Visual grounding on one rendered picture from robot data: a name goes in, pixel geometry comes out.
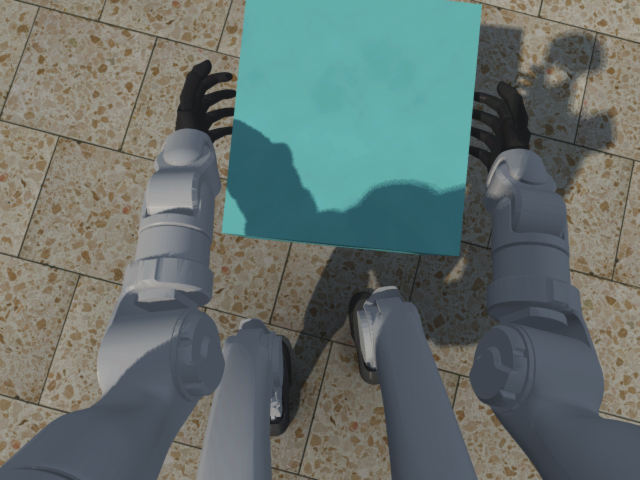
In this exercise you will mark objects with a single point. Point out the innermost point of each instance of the robot right forearm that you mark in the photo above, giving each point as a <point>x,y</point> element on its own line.
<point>531,283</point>

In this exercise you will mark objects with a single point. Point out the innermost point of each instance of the right robot foot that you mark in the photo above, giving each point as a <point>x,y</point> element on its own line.
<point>368,374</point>

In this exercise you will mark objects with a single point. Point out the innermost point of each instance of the robot right shin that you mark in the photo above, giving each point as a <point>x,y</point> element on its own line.
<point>389,292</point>

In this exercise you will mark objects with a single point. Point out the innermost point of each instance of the carton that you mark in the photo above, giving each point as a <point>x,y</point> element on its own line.
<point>352,123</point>

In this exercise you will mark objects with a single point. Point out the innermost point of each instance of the left robot hand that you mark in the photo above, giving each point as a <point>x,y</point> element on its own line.
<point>194,104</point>

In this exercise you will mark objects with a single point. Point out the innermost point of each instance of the left robot upper arm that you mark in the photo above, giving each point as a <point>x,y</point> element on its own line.
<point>153,369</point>

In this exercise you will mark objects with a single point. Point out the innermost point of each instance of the right robot hand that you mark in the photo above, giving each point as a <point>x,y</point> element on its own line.
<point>510,129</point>

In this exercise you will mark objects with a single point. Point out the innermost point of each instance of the robot left forearm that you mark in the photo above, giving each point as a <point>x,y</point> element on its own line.
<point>171,267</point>

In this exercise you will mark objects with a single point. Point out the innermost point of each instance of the right robot upper arm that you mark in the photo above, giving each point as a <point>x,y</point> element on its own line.
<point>546,390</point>

